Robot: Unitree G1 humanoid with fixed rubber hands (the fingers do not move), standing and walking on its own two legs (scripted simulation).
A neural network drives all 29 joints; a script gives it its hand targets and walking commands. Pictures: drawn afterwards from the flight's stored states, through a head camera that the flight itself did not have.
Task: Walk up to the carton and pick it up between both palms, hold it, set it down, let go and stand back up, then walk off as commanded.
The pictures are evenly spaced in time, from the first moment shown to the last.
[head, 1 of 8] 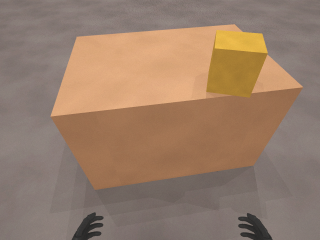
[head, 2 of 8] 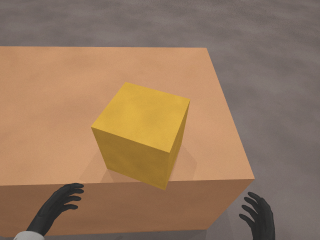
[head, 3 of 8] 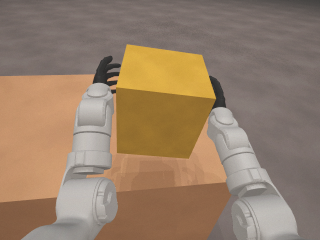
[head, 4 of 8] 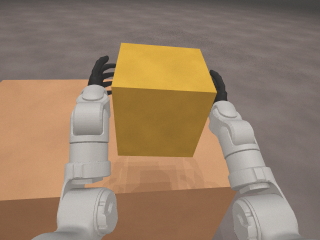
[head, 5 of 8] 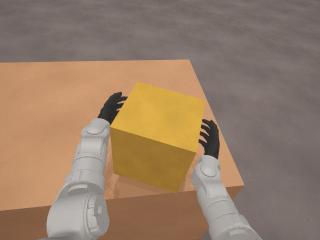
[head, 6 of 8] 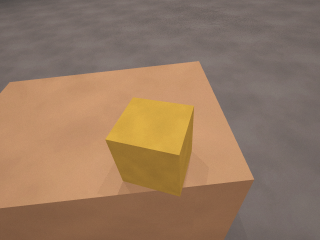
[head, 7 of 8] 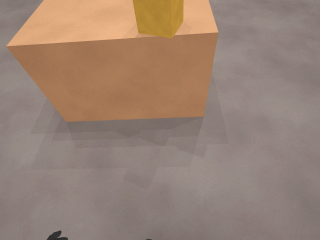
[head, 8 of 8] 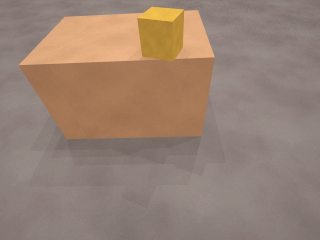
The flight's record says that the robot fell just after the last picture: no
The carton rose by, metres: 0.20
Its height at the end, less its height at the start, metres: +0.00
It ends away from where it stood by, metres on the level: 0.04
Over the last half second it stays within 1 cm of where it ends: yes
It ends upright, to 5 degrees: yes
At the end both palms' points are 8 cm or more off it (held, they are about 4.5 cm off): yes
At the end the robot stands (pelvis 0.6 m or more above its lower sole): yes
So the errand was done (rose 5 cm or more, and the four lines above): yes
